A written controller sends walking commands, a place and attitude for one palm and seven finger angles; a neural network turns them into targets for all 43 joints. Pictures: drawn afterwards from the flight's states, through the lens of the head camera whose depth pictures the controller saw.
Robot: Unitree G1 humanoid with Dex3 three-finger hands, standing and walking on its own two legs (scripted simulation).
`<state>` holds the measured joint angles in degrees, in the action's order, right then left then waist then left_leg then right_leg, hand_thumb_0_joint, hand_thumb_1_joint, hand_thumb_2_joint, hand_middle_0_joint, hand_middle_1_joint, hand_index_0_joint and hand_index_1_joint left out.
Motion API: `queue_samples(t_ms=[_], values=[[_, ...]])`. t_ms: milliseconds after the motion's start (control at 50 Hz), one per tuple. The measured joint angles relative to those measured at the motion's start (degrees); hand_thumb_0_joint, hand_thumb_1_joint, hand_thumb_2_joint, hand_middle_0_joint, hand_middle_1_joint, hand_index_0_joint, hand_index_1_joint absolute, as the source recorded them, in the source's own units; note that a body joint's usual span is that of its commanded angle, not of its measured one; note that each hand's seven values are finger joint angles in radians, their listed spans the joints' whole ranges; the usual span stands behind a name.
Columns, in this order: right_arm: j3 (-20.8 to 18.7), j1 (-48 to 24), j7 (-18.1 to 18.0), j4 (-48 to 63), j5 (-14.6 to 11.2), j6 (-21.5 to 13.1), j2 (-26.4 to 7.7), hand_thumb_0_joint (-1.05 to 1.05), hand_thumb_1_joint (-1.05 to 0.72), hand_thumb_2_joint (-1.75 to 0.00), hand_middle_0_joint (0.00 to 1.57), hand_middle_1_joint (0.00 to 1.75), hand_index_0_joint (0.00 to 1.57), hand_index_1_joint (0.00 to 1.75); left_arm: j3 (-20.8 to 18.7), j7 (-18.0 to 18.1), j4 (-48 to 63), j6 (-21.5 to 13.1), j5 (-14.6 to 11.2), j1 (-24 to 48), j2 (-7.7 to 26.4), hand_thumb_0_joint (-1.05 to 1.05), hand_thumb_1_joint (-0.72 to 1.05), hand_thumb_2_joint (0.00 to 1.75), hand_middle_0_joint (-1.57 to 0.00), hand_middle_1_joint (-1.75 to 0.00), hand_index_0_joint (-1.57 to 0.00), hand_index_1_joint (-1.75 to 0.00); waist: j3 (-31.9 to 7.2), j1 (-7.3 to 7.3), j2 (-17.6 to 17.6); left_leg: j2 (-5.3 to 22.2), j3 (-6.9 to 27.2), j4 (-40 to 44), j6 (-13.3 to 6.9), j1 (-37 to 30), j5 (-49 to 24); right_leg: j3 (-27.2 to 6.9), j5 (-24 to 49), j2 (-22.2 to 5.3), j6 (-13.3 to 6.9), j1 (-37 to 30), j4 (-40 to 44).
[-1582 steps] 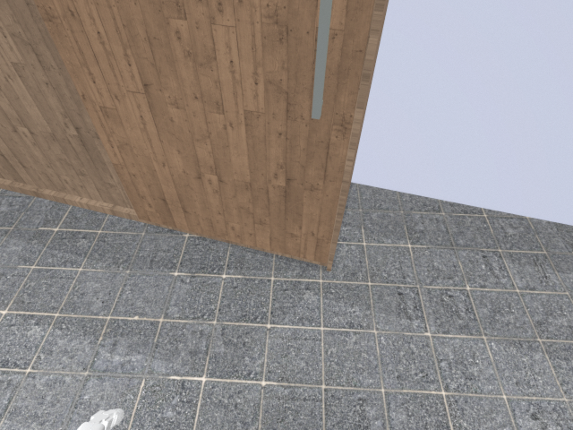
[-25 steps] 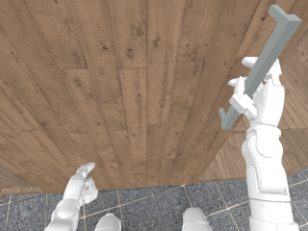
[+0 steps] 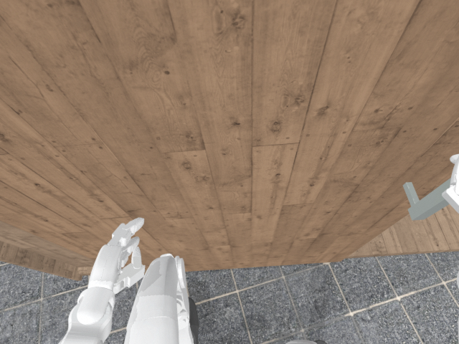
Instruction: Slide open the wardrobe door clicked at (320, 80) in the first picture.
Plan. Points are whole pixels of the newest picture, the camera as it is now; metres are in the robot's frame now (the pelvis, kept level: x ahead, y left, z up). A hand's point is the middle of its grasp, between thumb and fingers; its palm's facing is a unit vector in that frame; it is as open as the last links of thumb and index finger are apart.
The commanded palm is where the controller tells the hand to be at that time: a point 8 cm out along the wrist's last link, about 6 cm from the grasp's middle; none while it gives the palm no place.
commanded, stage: stop walking and hold the door there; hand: right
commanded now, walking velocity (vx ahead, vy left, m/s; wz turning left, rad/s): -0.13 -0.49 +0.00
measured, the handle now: out of the picture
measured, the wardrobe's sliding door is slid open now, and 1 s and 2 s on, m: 0.60 0.60 0.60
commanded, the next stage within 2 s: loosen the grip on the handle in 1.06 s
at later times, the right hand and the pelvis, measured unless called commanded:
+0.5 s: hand (450, 187) +0.27 -0.30 +0.13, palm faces +0.60 +0.79 -0.17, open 6.7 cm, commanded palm +0.22 -0.28 +0.06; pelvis +0.01 -0.03 -0.03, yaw -3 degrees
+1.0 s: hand (456, 194) +0.26 -0.30 +0.13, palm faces +0.37 +0.92 -0.10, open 6.2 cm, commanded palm +0.22 -0.30 +0.06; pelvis -0.02 -0.09 +0.01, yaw +2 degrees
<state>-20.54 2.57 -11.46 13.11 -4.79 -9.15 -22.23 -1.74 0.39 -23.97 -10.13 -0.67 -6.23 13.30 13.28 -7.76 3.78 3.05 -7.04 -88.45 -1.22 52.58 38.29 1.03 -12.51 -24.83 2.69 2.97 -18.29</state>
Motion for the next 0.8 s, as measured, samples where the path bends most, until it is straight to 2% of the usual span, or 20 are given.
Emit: queue_samples(t_ms=[20, 40, 80, 100, 120, 140, 180, 200, 240, 300, 320, 360, 400, 440, 480, 540, 600, 680, 740, 800], values=[[-2.0, 0.2, 0.4, -1.8, 0.1, 0.2, -2.4, -0.14, -0.64, -0.81, 0.45, 1.40, 0.23, 1.37, 0.7, -0.7, 0.2, -1.9, -0.1, -1.3, 0.1, -0.02, 0.92, 0.90, -0.19, -0.30, -0.30, -0.36, -0.2, 0.96, -1.7, -0.3, 3.5, 10.0, -1.5, -4.3, -3.2, 0.3, 0.1, 1.2, -0.6, 2.7, -5.1], [-4.0, 0.1, 1.2, -3.8, 0.3, 0.7, -5.4, -0.18, -0.62, -0.80, 0.45, 1.40, 0.23, 1.38, 1.3, -0.8, -0.1, -2.7, -0.3, -2.4, -0.3, -0.02, 0.92, 0.90, -0.19, -0.30, -0.33, -0.38, -1.2, 2.79, -5.5, 1.1, 10.3, 21.7, -3.6, -8.9, -7.9, -1.2, -1.8, 5.4, -1.8, 7.6, -14.8], [-7.5, 0.4, 3.5, -7.5, 0.8, 2.4, -12.6, -0.25, -0.58, -0.78, 0.45, 1.40, 0.23, 1.38, 2.3, -0.2, -0.8, -3.8, -0.4, -5.7, -0.2, -0.01, 0.91, 0.90, -0.20, -0.30, -0.37, -0.40, -6.5, 6.33, -13.8, 6.1, 29.9, 45.5, -6.1, -18.6, -11.7, -2.5, -9.1, 15.5, -2.8, 17.2, -37.3], [-10.0, 0.4, 4.4, -8.9, 1.6, 3.0, -13.7, -0.29, -0.57, -0.77, 0.46, 1.40, 0.23, 1.38, 2.7, -0.6, -0.1, -6.6, -0.1, -6.6, 1.7, -0.01, 0.91, 0.90, -0.20, -0.30, -0.43, -0.44, -7.4, 6.16, -14.4, 6.0, 34.5, 44.8, -0.1, -16.6, -21.8, -1.8, -13.8, 17.6, -3.0, 18.4, -42.3], [-11.8, -0.3, 4.7, -10.3, 2.2, 3.4, -11.8, -0.31, -0.56, -0.77, 0.46, 1.40, 0.23, 1.37, 2.4, -0.1, -0.5, -7.1, 0.4, -6.1, 4.6, -0.01, 0.91, 0.90, -0.20, -0.30, -0.47, -0.46, -7.0, 6.41, -11.3, 4.1, 35.6, 39.8, 6.1, -14.4, -24.7, -2.3, -19.1, 18.3, -3.3, 17.9, -41.0], [-12.2, -1.9, 4.2, -11.1, 1.8, 4.4, -8.3, -0.31, -0.57, -0.77, 0.46, 1.40, 0.24, 1.37, 1.2, 0.5, -1.8, -6.5, 0.2, -5.5, 7.6, -0.01, 0.91, 0.90, -0.20, -0.30, -0.48, -0.47, -6.7, 7.13, -6.0, 2.5, 34.2, 36.3, 9.8, -13.4, -24.1, -4.1, -23.3, 18.9, -3.5, 17.6, -36.6], [-13.0, -4.9, 2.4, -12.6, 0.3, 5.1, -3.4, -0.28, -0.60, -0.79, 0.46, 1.40, 0.22, 1.36, -2.0, 1.5, -7.8, -3.2, -0.3, -2.7, 9.3, 0.00, 0.91, 0.90, -0.20, -0.30, -0.46, -0.46, -4.7, 6.78, -2.7, 2.2, 35.7, 33.2, 12.5, -12.6, -21.6, -5.1, -26.7, 21.1, -1.6, 18.6, -39.9], [-13.2, -5.2, 1.6, -12.8, -0.4, 4.5, -1.2, -0.26, -0.61, -0.79, 0.46, 1.40, 0.20, 1.36, -3.3, 1.9, -10.8, -0.6, -0.7, -1.2, 9.4, 0.00, 0.91, 0.90, -0.19, -0.30, -0.44, -0.44, -3.7, 6.46, -2.6, 2.6, 37.6, 33.7, 12.9, -13.0, -21.3, -4.7, -25.9, 23.3, -1.6, 18.4, -40.9], [-13.6, -4.8, 0.5, -11.2, -1.8, 4.3, 3.1, -0.22, -0.64, -0.81, 0.46, 1.40, 0.18, 1.37, -4.6, 3.0, -14.5, 3.5, -2.0, 0.1, 9.3, 0.00, 0.91, 0.90, -0.19, -0.30, -0.39, -0.41, -2.1, 6.47, -2.6, 3.4, 40.6, 36.3, 8.2, -14.5, -21.8, -4.6, -23.0, 27.7, -1.5, 16.5, -39.2], [-13.0, -2.0, -0.4, -9.1, -2.7, 3.1, 5.7, -0.19, -0.67, -0.81, 0.46, 1.40, 0.14, 1.37, -3.8, 4.2, -15.9, 6.5, -2.6, -2.8, 6.1, 0.01, 0.92, 0.90, -0.19, -0.30, -0.31, -0.37, -2.8, 7.41, -5.1, 4.0, 44.1, 38.2, 5.0, -16.5, -18.9, -2.4, -20.7, 30.1, 1.0, 13.2, -34.7], [-12.3, -0.9, -0.5, -9.0, -2.7, 2.9, 6.6, -0.18, -0.68, -0.81, 0.46, 1.40, 0.13, 1.37, -3.5, 4.4, -15.7, 6.9, -2.3, -5.0, 4.7, 0.01, 0.92, 0.90, -0.19, -0.30, -0.29, -0.36, -3.9, 7.85, -4.2, 1.9, 41.2, 32.9, 5.0, -16.4, -16.5, -2.9, -20.5, 29.3, 1.2, 12.5, -34.3], [-10.3, 1.3, -0.9, -10.7, -2.3, 1.8, 7.7, -0.16, -0.70, -0.80, 0.46, 1.40, 0.11, 1.37, -3.0, 4.2, -16.1, 7.2, -2.0, -10.0, 1.2, 0.01, 0.92, 0.90, -0.19, -0.30, -0.26, -0.34, -6.9, 8.62, -1.9, -2.6, 31.0, 20.3, 4.0, -17.4, -14.9, -4.6, -20.1, 27.0, 0.2, 11.2, -32.4], [-7.9, 3.2, -1.3, -11.8, -2.3, 0.8, 7.6, -0.14, -0.72, -0.80, 0.46, 1.40, 0.09, 1.37, -1.9, 3.1, -16.9, 7.8, -2.1, -14.2, -1.8, 0.01, 0.92, 0.90, -0.19, -0.30, -0.24, -0.33, -9.8, 8.38, -1.5, -4.0, 21.9, 29.1, 1.4, -24.1, -16.8, -4.9, -18.0, 25.5, -0.4, 10.8, -30.2], [-5.6, 2.8, -1.2, -11.7, -1.9, 0.4, 9.2, -0.13, -0.73, -0.80, 0.46, 1.40, 0.07, 1.36, -0.8, 2.0, -17.4, 8.2, -1.9, -16.0, -2.3, 0.01, 0.91, 0.90, -0.19, -0.30, -0.22, -0.32, -10.3, 8.89, -0.1, -3.5, 20.4, 37.5, 3.6, -28.2, -13.2, -6.3, -17.1, 25.9, -1.7, 13.8, -36.0], [-2.6, 3.2, -0.9, -11.1, -1.4, 0.0, 11.2, -0.11, -0.75, -0.80, 0.46, 1.40, 0.06, 1.35, -0.3, 1.7, -18.4, 8.0, -1.3, -15.3, -1.5, 0.01, 0.91, 0.90, -0.19, -0.30, -0.22, -0.31, -9.4, 8.68, 1.5, -3.3, 19.8, 44.4, 5.2, -31.2, -18.2, -6.0, -17.5, 26.8, -2.1, 14.3, -37.5], [1.9, 4.4, 0.1, -9.7, -0.8, -1.1, 10.9, -0.09, -0.77, -0.81, 0.46, 1.40, 0.06, 1.33, 0.2, 2.1, -18.2, 7.4, -0.9, -14.0, -1.3, 0.01, 0.91, 0.90, -0.20, -0.30, -0.21, -0.31, -10.6, 8.28, -0.3, -2.3, 20.2, 52.7, 3.4, -33.4, -23.6, -2.9, -11.6, 27.0, -2.8, 10.2, -21.2], [5.4, 3.9, 0.5, -10.4, -0.9, -3.1, 10.7, -0.08, -0.78, -0.82, 0.46, 1.40, 0.05, 1.32, -0.3, 2.8, -17.0, 6.8, -0.8, -10.9, -1.0, 0.01, 0.91, 0.90, -0.20, -0.30, -0.21, -0.31, -10.7, 6.43, -1.5, -2.5, 17.7, 45.5, 1.2, -31.0, -18.4, -0.3, -4.7, 26.4, -3.8, 7.7, -13.8], [8.7, 4.8, 0.1, -12.7, -0.7, -3.0, 12.1, -0.06, -0.79, -0.83, 0.44, 1.40, 0.08, 1.33, -0.2, 2.4, -14.6, 8.4, -0.9, -7.0, -1.3, 0.01, 0.91, 0.90, -0.20, -0.30, -0.20, -0.30, -13.2, 6.62, -0.4, -3.8, 9.4, 30.3, 0.7, -29.5, -17.3, -0.2, -1.5, 25.1, -5.1, 4.2, -5.5], [10.8, 4.1, 0.1, -12.3, -0.4, -0.6, 12.0, -0.05, -0.80, -0.83, 0.41, 1.40, 0.11, 1.33, 0.8, 1.9, -11.6, 9.8, -1.0, -4.6, -1.5, 0.01, 0.91, 0.90, -0.20, -0.30, -0.20, -0.30, -14.6, 5.66, -0.3, -4.1, 4.7, 27.5, 0.1, -29.8, -16.2, -0.2, 1.1, 24.0, -5.4, 3.6, -1.7], [12.0, 3.4, 0.2, -11.5, -0.2, 1.2, 11.5, -0.05, -0.80, -0.83, 0.39, 1.40, 0.11, 1.34, 2.0, 1.6, -8.9, 10.7, -1.1, -2.3, -2.0, 0.01, 0.91, 0.90, -0.20, -0.30, -0.20, -0.30, -15.0, 4.92, -0.7, -4.1, 2.9, 27.1, -0.3, -30.2, -16.3, 0.4, 2.6, 23.7, -5.6, 3.7, 0.2]])
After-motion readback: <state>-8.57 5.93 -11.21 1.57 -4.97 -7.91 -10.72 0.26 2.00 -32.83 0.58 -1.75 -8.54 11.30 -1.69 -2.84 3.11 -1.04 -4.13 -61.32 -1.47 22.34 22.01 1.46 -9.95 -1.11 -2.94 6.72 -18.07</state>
